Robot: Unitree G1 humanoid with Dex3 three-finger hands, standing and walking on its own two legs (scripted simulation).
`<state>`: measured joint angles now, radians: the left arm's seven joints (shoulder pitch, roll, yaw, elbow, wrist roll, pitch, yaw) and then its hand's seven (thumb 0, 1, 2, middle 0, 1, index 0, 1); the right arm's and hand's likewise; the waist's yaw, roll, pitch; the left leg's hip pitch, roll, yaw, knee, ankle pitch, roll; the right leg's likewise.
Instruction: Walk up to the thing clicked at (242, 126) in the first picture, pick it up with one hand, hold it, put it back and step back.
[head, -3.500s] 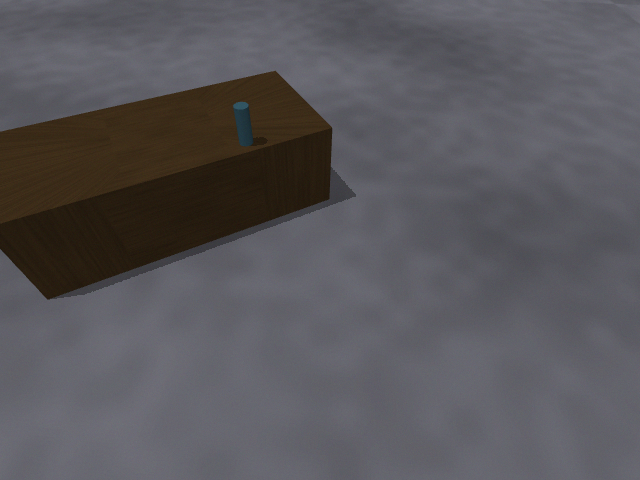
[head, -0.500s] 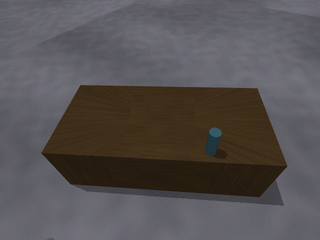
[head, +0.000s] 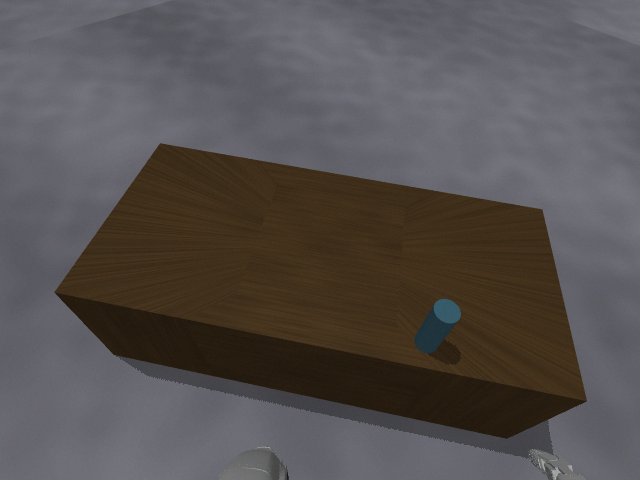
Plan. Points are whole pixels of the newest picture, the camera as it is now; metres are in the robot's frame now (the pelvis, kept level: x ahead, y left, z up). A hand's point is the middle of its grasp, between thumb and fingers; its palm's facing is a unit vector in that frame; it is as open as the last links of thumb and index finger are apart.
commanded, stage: walk up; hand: right
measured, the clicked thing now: (435, 327) +0.46 -0.23 -0.29
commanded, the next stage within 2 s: stand in 1.98 s
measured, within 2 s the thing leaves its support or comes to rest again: neither
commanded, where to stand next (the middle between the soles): +0.10 +0.01 m, yaw -2 degrees
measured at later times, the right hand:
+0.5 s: hand out of the picture +0.09 -0.27 -0.16, palm faces -0.03 +0.95 -0.31, open 7.4 cm
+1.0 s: hand out of the picture +0.12 -0.26 -0.13, palm faces +0.00 +0.93 -0.36, open 7.4 cm
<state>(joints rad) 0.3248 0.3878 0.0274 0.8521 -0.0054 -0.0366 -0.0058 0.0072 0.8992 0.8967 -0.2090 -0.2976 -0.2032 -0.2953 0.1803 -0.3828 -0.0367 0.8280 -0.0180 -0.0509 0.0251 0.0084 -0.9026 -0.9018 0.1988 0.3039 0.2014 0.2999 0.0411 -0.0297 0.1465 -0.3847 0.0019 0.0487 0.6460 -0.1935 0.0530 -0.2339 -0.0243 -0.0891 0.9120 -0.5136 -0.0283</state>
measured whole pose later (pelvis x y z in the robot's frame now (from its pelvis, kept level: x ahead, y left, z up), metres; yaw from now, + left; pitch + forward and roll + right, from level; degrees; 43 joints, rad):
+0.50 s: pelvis +0.02 -0.01 +0.01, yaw -2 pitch -2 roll +0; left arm 0.29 0.39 0.03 0.95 0.04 -0.05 0.01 0.01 0.90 0.90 -0.21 -0.30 -0.20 -0.30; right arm 0.19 -0.41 -0.04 0.94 -0.01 0.04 0.03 0.01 -0.90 -0.90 0.20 0.30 0.20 0.30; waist 0.03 0.07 0.09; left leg -0.38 0.02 -0.03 0.79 -0.44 0.01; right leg -0.32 -0.06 -0.02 0.64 -0.29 0.02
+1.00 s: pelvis +0.03 +0.00 +0.02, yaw -1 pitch -2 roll +0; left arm 0.11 0.38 0.00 1.10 0.00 -0.02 -0.01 0.00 0.90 0.90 -0.21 -0.30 -0.20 -0.30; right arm 0.10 -0.36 0.00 1.09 -0.01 -0.02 0.01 0.01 -0.90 -0.90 0.20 0.30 0.20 0.30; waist 0.00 -0.01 0.04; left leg -0.20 0.04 -0.02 0.50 -0.26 -0.03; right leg -0.20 -0.06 -0.02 0.47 -0.23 0.05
